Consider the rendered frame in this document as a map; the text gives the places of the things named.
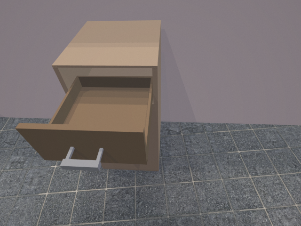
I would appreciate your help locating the cabinet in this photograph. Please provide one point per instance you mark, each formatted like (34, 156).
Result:
(118, 48)

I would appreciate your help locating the drawer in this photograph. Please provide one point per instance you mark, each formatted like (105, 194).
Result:
(109, 112)

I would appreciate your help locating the handle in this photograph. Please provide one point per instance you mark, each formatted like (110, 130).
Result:
(74, 164)

